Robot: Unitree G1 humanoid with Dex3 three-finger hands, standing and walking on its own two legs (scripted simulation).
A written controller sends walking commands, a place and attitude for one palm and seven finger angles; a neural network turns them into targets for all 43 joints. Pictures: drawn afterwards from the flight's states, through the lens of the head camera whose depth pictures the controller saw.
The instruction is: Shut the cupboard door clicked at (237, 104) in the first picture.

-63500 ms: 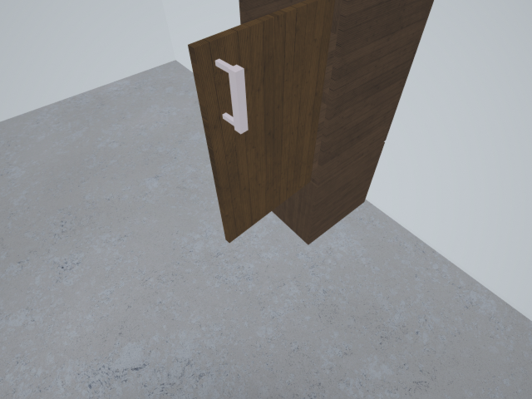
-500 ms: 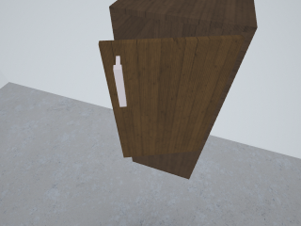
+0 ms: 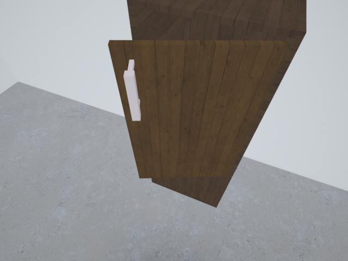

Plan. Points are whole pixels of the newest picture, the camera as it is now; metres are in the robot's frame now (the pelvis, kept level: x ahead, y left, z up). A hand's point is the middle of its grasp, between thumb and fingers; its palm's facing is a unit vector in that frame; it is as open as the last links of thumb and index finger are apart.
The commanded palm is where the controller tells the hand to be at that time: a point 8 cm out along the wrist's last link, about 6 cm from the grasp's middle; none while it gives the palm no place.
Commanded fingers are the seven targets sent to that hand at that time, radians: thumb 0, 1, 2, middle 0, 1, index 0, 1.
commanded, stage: shuffle to correct the standing spot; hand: left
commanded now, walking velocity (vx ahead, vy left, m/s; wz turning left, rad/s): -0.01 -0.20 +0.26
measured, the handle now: (134, 91) +0.44 +0.12 +0.16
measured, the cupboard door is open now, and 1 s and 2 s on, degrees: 24 24 24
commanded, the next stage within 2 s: come to a stop and stand still in 0.38 s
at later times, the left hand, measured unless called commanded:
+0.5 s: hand out of the picture +0.00 +0.10 -0.18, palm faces +0.12 -0.97 -0.21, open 7.3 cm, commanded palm none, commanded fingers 0.00 0.90 0.90 -0.20 -0.30 -0.20 -0.30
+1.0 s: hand out of the picture -0.04 +0.07 -0.17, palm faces +0.11 -0.98 -0.18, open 7.3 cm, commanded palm none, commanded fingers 0.00 0.90 0.90 -0.20 -0.30 -0.20 -0.30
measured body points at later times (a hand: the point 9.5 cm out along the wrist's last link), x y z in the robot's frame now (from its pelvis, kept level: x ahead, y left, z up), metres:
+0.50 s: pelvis -0.01 -0.08 -0.01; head +0.03 -0.08 +0.44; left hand +0.00 +0.15 -0.16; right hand +0.05 -0.33 -0.16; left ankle -0.04 +0.06 -0.69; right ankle -0.01 -0.19 -0.73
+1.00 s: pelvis -0.01 -0.09 +0.01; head +0.01 -0.09 +0.46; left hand -0.04 +0.12 -0.15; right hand +0.07 -0.32 -0.15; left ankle -0.02 -0.04 -0.73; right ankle -0.01 -0.19 -0.73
